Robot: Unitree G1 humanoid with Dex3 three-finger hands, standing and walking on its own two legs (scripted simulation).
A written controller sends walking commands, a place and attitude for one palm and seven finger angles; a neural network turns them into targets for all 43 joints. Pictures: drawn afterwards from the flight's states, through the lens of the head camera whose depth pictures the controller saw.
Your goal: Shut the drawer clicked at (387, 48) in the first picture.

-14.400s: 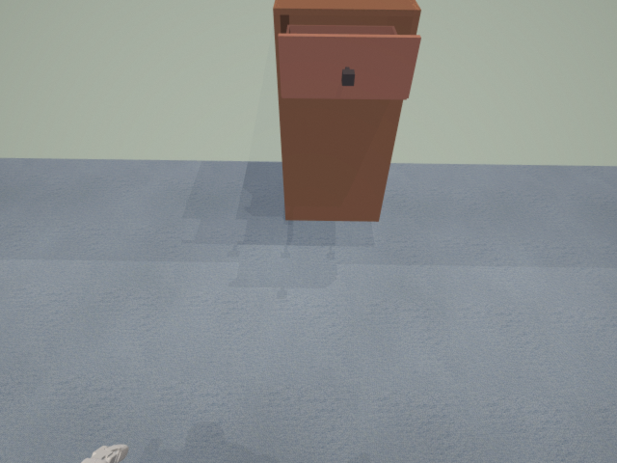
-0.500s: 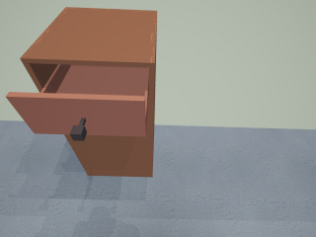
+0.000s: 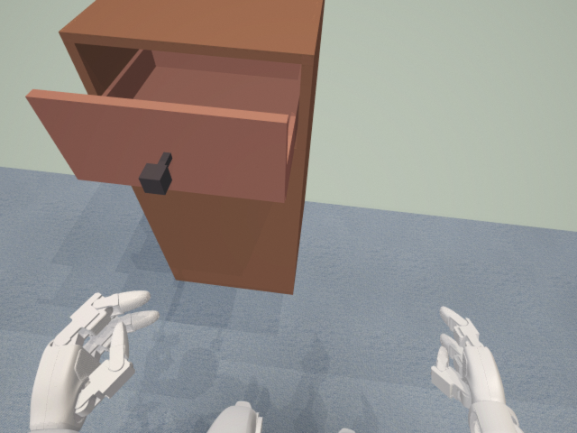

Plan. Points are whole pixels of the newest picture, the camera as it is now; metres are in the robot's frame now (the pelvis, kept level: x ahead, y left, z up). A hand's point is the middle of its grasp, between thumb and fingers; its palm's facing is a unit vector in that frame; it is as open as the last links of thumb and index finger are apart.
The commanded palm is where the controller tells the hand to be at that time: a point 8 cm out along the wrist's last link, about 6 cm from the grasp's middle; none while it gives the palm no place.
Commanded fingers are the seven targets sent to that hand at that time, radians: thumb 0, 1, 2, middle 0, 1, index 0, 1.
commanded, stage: raise the hand and make a fist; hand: left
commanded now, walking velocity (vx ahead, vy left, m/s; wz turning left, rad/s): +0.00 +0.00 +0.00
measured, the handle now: (160, 171) +0.46 +0.26 +0.08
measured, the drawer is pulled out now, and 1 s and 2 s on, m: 0.16 0.16 0.16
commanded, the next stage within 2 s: bring the fist close to the handle in 1.34 s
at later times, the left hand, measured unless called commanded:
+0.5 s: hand (125, 294) +0.24 +0.22 +0.11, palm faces -0.03 -1.00 -0.05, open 3.2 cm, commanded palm +0.22 +0.27 +0.13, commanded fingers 0.00 0.90 0.90 -1.28 -1.47 -1.28 -1.47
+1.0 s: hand (94, 230) +0.27 +0.24 +0.19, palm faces +0.02 -1.00 -0.05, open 3.3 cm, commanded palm +0.24 +0.28 +0.18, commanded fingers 0.00 0.90 0.90 -1.40 -1.60 -1.40 -1.60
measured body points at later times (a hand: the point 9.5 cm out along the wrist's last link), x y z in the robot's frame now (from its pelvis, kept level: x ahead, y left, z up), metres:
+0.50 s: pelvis +0.01 +0.03 +0.04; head +0.05 +0.02 +0.48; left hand +0.23 +0.27 +0.11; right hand +0.15 -0.24 -0.05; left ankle +0.04 +0.12 -0.67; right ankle +0.00 -0.07 -0.67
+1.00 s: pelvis +0.02 +0.04 +0.06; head +0.02 +0.03 +0.51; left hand +0.26 +0.29 +0.19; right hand +0.21 -0.17 -0.01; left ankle +0.04 +0.12 -0.67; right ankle +0.00 -0.07 -0.67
